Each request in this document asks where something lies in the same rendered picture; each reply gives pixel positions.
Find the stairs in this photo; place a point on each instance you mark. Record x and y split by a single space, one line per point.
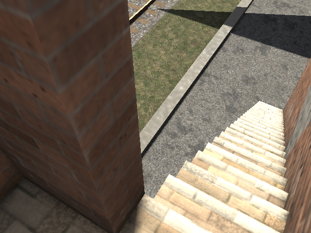
236 185

